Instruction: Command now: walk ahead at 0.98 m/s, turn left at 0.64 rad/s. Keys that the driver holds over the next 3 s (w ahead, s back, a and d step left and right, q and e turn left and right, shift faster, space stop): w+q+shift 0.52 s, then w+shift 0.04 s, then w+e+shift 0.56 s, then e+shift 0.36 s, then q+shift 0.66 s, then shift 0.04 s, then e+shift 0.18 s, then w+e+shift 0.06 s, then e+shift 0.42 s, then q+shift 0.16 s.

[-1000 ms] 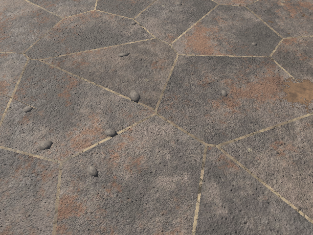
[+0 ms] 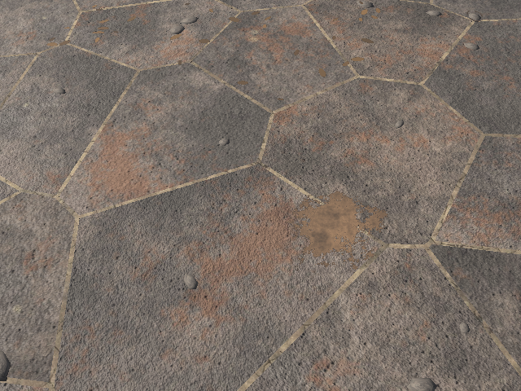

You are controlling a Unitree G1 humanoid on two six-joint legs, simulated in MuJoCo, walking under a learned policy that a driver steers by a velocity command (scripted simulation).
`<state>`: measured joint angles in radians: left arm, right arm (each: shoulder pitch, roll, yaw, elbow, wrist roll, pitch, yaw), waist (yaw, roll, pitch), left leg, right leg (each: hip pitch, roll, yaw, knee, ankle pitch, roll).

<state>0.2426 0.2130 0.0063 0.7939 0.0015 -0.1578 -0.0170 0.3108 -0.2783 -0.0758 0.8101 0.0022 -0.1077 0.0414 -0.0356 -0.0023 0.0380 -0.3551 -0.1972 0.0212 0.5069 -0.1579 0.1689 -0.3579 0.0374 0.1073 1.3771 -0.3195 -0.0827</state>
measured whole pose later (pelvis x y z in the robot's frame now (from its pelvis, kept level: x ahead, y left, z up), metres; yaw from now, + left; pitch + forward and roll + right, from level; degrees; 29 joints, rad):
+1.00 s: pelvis +0.80 +0.23 +0.01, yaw +23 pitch -1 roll +3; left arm 0.23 0.31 0.06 0.76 -0.05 -0.04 0.00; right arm 0.41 -0.27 -0.08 0.83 -0.02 -0.11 0.03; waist -0.05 -0.06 0.01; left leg -0.05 -0.02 0.21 0.39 -0.31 0.02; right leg -0.75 -0.15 0.06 1.26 -0.14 -0.04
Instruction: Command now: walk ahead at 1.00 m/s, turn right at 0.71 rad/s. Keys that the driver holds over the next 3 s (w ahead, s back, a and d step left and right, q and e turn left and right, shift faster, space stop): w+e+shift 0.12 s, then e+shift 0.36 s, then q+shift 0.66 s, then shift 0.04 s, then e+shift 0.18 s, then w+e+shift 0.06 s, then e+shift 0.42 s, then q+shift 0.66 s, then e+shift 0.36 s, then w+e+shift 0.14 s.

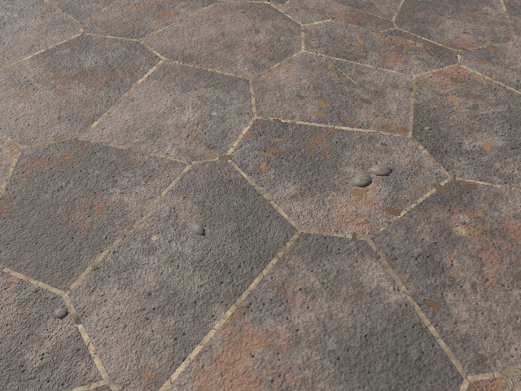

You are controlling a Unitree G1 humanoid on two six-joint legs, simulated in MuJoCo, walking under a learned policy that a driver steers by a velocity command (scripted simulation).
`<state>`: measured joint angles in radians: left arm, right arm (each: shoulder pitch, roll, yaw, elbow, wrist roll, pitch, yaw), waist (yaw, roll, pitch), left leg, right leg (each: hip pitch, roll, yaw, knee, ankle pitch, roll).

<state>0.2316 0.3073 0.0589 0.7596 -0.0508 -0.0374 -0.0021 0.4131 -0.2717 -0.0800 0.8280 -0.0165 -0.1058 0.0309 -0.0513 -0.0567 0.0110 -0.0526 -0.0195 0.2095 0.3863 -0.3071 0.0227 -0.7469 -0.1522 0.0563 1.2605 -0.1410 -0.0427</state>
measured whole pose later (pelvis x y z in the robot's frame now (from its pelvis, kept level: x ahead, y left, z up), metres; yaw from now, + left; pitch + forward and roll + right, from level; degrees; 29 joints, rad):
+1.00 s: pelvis +0.49 -0.06 +0.00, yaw -16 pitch +2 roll -1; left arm 0.10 0.26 0.06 0.68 -0.01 0.01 0.01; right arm 0.24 -0.30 -0.09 0.63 0.03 0.05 -0.03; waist -0.03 0.02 0.06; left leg -0.41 -0.14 -0.29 0.43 -0.04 0.00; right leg -0.31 0.10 0.14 0.53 -0.33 0.00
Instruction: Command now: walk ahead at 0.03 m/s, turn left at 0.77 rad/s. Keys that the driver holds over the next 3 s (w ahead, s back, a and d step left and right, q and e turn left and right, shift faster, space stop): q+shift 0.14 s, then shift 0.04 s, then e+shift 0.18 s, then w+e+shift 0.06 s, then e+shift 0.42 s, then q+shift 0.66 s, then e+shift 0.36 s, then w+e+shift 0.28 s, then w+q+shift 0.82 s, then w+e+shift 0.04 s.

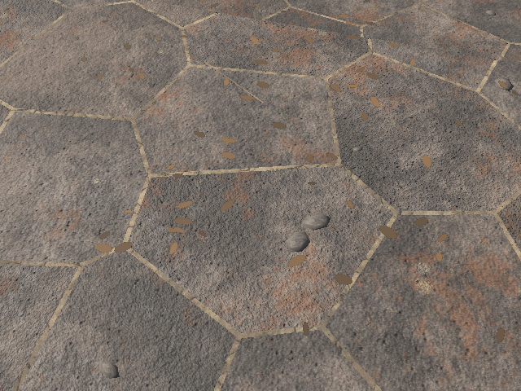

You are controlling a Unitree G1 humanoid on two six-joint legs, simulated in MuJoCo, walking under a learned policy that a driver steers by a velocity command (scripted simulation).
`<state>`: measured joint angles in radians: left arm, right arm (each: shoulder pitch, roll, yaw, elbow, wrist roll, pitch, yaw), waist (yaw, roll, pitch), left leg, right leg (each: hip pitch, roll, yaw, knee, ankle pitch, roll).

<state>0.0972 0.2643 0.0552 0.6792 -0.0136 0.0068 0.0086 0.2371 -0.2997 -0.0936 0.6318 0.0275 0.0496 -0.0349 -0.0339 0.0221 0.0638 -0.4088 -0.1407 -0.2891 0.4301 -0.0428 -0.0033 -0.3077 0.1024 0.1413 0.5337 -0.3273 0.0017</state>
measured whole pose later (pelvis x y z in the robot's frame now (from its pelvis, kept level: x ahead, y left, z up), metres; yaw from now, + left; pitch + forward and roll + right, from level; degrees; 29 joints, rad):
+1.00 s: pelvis +0.11 -0.04 +0.00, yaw -14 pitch +2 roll +1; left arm 0.15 0.26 0.04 0.61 0.02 0.00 0.01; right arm 0.13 -0.31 -0.07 0.71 0.00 0.01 -0.03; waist 0.00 0.05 0.06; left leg -0.56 0.05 -0.02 1.06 -0.34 -0.06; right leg -0.34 0.06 0.01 0.46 -0.16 -0.08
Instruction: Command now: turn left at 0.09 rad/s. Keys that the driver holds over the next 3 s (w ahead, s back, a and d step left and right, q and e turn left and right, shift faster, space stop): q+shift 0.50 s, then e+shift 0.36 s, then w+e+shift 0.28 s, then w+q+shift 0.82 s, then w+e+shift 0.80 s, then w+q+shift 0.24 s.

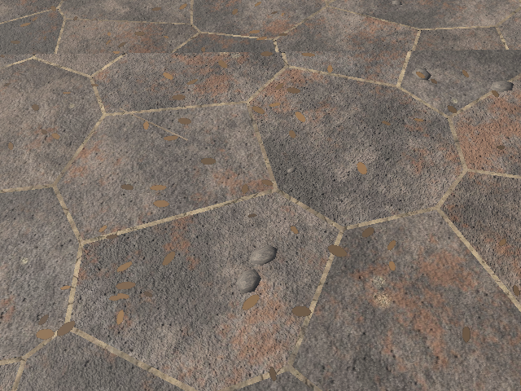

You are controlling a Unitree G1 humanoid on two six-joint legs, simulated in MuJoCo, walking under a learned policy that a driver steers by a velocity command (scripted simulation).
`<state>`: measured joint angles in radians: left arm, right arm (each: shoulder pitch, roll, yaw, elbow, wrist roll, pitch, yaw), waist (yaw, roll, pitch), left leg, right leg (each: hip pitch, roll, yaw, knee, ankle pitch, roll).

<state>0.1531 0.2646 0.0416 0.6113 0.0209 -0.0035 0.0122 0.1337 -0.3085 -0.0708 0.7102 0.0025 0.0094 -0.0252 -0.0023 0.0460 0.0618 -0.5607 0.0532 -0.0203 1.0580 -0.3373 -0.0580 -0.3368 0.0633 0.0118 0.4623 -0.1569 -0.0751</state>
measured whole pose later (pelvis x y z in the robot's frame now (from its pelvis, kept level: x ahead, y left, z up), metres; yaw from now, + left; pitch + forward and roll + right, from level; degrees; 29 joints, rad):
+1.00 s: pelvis +0.12 +0.05 -0.02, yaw +12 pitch +2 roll +0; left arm 0.24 0.31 0.07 0.68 -0.05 -0.01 -0.04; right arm 0.17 -0.32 -0.07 0.69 0.01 0.01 -0.02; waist 0.01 0.06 0.02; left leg -0.22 0.03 0.04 0.73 -0.49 0.02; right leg -0.29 0.03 -0.07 0.62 -0.37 -0.07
